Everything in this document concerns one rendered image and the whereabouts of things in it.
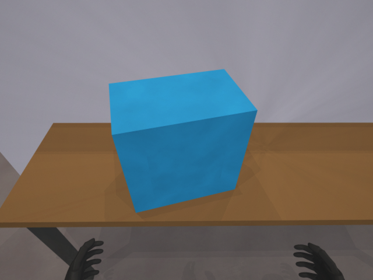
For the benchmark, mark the table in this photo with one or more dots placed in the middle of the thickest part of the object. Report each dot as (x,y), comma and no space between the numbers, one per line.
(301,173)

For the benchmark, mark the left robot hand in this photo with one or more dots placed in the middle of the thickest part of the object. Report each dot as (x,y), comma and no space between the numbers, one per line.
(79,264)

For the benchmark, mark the carton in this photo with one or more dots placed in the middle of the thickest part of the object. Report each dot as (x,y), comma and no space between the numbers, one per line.
(180,137)

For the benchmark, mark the right robot hand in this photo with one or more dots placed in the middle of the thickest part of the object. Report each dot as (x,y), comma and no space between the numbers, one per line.
(323,265)

